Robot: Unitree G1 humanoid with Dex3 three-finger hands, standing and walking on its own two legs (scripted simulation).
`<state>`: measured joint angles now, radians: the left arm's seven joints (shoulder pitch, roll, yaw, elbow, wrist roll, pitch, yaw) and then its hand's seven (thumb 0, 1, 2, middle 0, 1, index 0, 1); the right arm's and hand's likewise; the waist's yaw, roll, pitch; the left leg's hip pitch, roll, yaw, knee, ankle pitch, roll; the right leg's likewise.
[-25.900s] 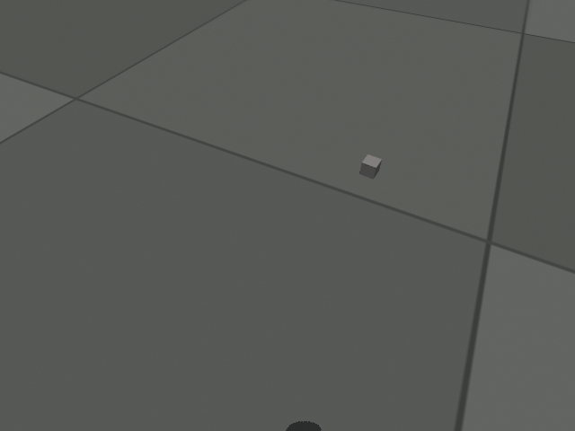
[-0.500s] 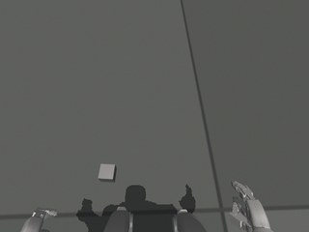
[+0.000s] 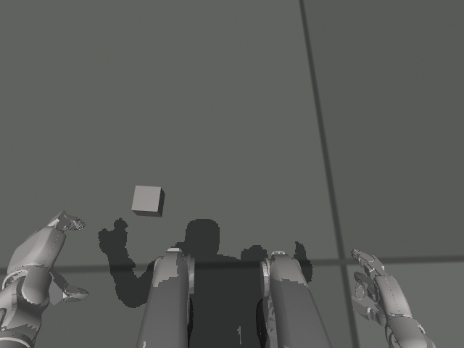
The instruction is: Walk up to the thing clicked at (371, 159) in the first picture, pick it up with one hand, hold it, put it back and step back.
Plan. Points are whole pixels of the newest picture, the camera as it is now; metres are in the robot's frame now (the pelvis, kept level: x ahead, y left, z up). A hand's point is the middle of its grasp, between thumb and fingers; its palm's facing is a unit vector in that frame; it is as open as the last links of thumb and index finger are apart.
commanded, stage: rise first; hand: left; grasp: from above
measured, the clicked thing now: (149, 201) +0.47 +0.25 -0.49
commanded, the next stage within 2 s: none
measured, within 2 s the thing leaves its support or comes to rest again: neither
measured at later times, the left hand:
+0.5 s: hand (96, 226) +0.35 +0.31 -0.27, palm faces -0.48 -0.17 -0.86, open 13.5 cm
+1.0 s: hand (107, 212) +0.40 +0.31 -0.33, palm faces -0.47 -0.03 -0.88, open 13.2 cm
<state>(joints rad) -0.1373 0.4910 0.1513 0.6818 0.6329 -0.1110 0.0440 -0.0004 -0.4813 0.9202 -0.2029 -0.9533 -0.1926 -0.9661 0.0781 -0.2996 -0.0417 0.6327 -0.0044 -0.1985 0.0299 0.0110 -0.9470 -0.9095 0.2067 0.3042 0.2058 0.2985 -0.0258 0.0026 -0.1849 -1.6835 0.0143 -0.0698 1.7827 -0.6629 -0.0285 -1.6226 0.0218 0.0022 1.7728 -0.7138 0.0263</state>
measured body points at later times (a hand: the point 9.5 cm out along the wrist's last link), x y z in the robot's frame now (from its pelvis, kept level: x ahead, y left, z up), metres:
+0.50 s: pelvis -0.05 +0.00 -0.14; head +0.16 +0.04 +0.25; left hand +0.38 +0.32 -0.22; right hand +0.03 -0.28 -0.26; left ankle +0.06 +0.13 -0.49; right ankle +0.04 -0.13 -0.49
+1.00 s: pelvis -0.04 +0.01 -0.18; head +0.19 +0.06 +0.20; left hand +0.42 +0.31 -0.28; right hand +0.03 -0.27 -0.30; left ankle +0.06 +0.13 -0.49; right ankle +0.04 -0.13 -0.49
